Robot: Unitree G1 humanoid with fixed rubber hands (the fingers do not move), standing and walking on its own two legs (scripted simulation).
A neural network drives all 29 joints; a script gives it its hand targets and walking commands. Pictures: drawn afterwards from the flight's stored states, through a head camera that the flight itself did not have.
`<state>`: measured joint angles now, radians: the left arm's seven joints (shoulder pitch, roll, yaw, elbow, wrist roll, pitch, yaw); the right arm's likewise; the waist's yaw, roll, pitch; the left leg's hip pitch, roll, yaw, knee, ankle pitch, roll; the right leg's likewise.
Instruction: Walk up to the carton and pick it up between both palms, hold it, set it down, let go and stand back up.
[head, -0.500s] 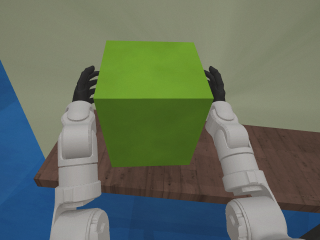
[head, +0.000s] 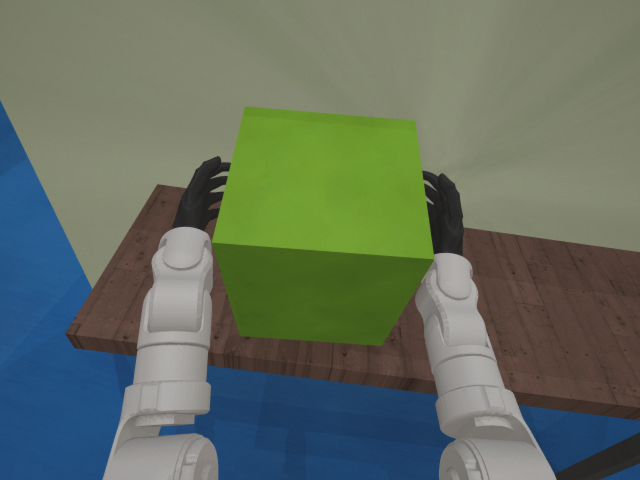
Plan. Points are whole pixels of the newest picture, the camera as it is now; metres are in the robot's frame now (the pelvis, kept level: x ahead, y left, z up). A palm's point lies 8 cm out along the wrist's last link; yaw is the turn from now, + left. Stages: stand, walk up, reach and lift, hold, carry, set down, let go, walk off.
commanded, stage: set down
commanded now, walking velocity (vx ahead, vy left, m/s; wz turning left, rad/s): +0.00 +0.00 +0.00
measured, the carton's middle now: (319, 237) +0.40 -0.03 +0.11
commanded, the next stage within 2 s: none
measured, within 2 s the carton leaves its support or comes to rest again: neither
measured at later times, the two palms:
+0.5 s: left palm (206, 217) +0.40 +0.12 +0.14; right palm (442, 231) +0.37 -0.18 +0.15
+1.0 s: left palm (231, 217) +0.42 +0.09 +0.12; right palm (457, 240) +0.37 -0.21 +0.13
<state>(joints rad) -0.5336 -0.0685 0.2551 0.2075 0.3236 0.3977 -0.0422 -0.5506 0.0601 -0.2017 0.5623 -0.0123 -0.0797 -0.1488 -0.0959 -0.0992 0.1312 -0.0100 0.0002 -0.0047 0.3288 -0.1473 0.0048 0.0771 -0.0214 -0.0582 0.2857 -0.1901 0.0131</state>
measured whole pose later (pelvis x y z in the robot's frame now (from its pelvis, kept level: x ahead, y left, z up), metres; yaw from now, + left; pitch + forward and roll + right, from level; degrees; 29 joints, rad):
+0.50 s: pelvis +0.02 +0.00 +0.00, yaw +0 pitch -8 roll +0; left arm -0.53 -0.07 0.27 0.30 0.33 0.35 -0.03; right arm -0.59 0.02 -0.17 0.66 0.01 -0.10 -0.15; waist -0.12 -0.09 0.10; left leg -0.01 0.00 0.00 0.33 -0.18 0.00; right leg 0.08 -0.02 -0.06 0.27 -0.21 0.01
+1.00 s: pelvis +0.01 +0.00 +0.00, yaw -2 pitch -5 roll +0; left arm -0.71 -0.04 0.36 0.69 0.32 0.19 -0.03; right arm -0.67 0.05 -0.36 0.80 -0.14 -0.12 -0.13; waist -0.11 -0.07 0.05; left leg -0.07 0.01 0.04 0.30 -0.14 0.01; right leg -0.02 -0.02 -0.03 0.29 -0.19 0.01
